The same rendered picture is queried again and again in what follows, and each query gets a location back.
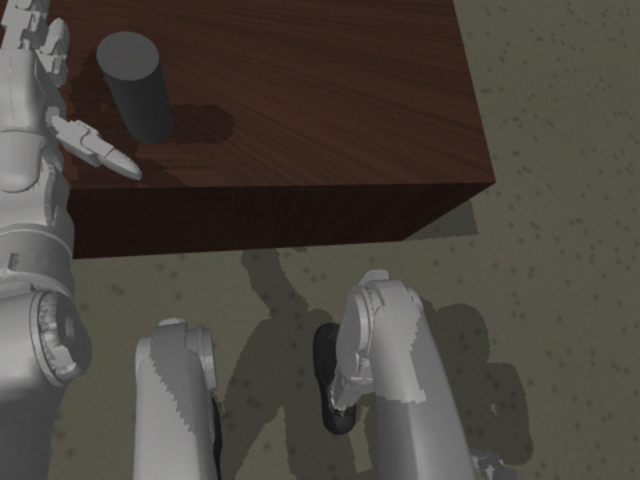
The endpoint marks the left robot arm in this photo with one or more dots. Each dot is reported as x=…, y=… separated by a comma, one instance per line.
x=43, y=343

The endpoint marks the right robot foot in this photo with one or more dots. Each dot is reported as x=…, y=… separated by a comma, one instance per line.
x=325, y=361

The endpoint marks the left robot hand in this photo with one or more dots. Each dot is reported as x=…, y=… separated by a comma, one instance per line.
x=32, y=67

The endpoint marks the can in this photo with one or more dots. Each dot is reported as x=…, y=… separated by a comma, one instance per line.
x=131, y=66

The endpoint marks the right robot hand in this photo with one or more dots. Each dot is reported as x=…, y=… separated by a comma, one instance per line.
x=491, y=466

